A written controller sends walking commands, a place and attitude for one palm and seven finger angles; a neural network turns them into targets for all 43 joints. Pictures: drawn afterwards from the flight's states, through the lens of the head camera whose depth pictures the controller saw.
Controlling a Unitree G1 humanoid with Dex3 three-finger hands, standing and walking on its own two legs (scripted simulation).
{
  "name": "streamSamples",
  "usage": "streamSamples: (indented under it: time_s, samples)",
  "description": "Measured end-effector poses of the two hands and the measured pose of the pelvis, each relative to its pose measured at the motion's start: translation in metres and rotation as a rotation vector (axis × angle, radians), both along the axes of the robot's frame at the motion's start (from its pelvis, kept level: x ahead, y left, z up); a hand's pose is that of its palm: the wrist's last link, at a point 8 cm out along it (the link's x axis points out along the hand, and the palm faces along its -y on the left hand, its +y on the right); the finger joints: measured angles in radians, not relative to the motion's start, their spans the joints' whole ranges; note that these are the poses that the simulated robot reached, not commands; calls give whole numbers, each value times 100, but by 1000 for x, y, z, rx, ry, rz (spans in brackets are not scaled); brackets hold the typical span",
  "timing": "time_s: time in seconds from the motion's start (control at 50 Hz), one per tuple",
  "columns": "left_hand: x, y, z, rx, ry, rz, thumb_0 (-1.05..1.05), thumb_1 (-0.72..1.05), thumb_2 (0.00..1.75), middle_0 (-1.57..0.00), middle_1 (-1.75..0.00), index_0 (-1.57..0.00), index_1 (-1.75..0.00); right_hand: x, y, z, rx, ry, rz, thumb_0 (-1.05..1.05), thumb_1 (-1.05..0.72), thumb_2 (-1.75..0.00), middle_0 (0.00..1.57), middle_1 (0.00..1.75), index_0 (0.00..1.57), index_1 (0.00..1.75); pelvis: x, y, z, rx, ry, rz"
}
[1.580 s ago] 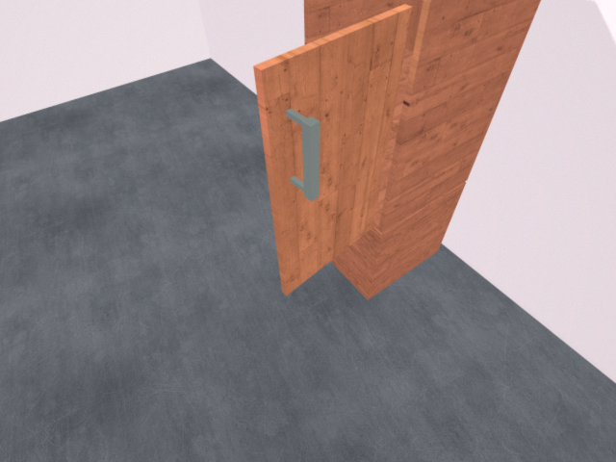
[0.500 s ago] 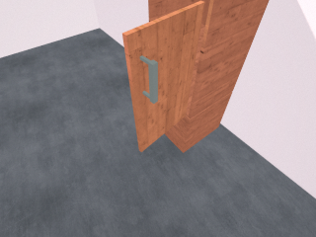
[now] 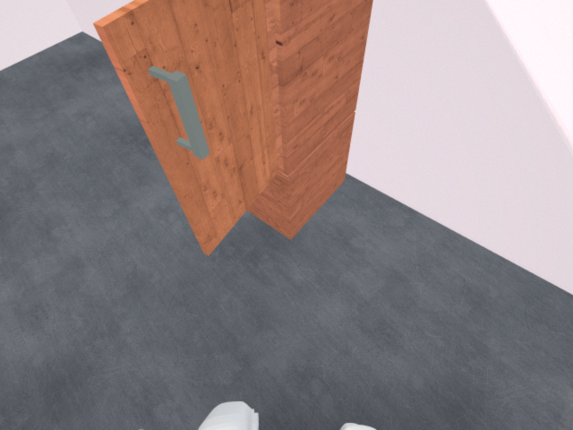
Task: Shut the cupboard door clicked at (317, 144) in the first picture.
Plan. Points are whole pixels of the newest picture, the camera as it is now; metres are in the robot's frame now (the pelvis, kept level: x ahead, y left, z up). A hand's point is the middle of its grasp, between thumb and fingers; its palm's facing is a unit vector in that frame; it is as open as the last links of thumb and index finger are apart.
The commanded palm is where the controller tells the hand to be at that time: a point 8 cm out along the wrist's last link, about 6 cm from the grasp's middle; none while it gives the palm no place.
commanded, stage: walk around to get in front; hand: left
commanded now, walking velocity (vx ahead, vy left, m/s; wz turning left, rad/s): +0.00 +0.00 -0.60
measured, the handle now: (181, 115) +0.54 +0.22 +0.10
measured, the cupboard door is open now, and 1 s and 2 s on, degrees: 97 97 97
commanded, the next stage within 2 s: none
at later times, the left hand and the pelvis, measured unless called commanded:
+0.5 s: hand (181, 411) +0.15 +0.19 -0.16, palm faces -0.27 -0.93 -0.26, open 7.4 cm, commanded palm none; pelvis -0.01 +0.01 +0.00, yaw -19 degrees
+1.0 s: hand (236, 379) +0.20 +0.11 -0.15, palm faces -0.57 -0.80 -0.20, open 7.4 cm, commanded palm none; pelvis -0.01 +0.01 +0.01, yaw -36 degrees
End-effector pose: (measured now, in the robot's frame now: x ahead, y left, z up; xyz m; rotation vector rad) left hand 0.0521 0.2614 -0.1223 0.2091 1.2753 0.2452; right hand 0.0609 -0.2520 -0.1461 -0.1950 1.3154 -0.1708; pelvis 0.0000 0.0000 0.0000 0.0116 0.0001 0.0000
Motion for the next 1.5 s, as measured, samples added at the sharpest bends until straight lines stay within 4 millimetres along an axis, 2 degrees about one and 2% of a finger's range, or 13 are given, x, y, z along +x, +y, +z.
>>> streamSamples:
  time_s: [0.14, 0.22, 0.38, 0.54, 0.68, 0.76, 0.82, 0.96, 1.08, 1.22, 1.32, 1.38, 1.5]
  samples:
    - [5, 2, -1, -31, 54, -89, 0, 90, 90, -20, -30, -20, -30, 29, 4, 30, -27, -169, -61, 1, -91, -90, 20, 30, 19, 30, -3, 11, 10, 15, 16, -106]
    - [19, 13, -14, -59, 49, -128, 0, 90, 90, -20, -30, -21, -30, 28, 12, 34, -65, -242, -82, 1, -91, -90, 20, 30, 19, 30, -2, 26, 1, -22, 29, -153]
    - [71, 5, -1, -83, -42, -234, 0, 91, 90, -19, -30, -20, -30, -36, 20, 38, -65, -119, -135, 1, -90, -90, 20, 30, 20, 30, -7, 24, 12, -47, 9, -234]
    - [106, -29, -2, -28, -86, -410, 0, 91, 90, -19, -30, -20, -30, -103, -8, 9, -43, -47, -326, 1, -90, -90, 21, 30, 20, 30, -13, 6, -5, -17, 10, -353]
    - [109, -42, -5, -39, -7, -504, 0, 90, 90, -20, -30, -20, -30, -125, -8, 28, -84, -57, -435, 1, -91, -90, 20, 30, 19, 30, -14, 15, 5, 4, 14, -445]
    - [122, -44, -18, -75, 13, -545, 0, 90, 90, -20, -30, -20, -30, -135, 6, 29, -120, -83, -473, 1, -91, -90, 20, 30, 19, 30, -7, 26, -2, -20, 35, -494]
    - [136, -52, -17, -95, 11, -579, 0, 90, 90, -20, -30, -20, -30, -149, 23, 34, -114, -56, -490, 1, -91, -90, 20, 30, 19, 30, -7, 27, 3, -25, 27, -528]
    - [165, -91, 2, -123, -48, -673, 0, 91, 90, -19, -30, -20, -30, -184, 48, 35, -50, 6, -579, 1, -90, -90, 20, 30, 20, 30, -9, 18, 14, -49, 36, -606]
    - [179, -130, 1, -84, -114, -789, 0, 91, 90, -20, -30, -20, -30, -218, 41, 9, -7, 8, -702, 1, -90, -90, 21, 30, 20, 30, -18, 0, -2, -13, 29, -691]
    - [170, -135, 1, -53, -40, -854, 0, 90, 90, -20, -30, -20, -30, -214, 24, 23, -58, -52, -789, 1, -91, -90, 20, 30, 20, 30, -18, 4, 7, 3, 16, -787]
    - [176, -131, -14, -70, 16, -892, 0, 90, 90, -20, -30, -21, -30, -201, 23, 31, -126, -131, -820, 1, -91, -90, 20, 30, 19, 30, -6, 11, 1, -9, 31, -854]
    - [185, -135, -18, -83, 30, -917, 0, 90, 90, -20, -30, -20, -30, -204, 34, 35, -143, -130, -823, 1, -91, -90, 20, 30, 20, 30, -3, 14, 1, -20, 32, -887]
    - [197, -163, -3, -114, 3, -973, 0, 91, 90, -19, -30, -20, -30, -229, 61, 41, -102, -62, -874, 1, -90, -90, 20, 30, 20, 30, -6, 9, 13, -39, 38, -947]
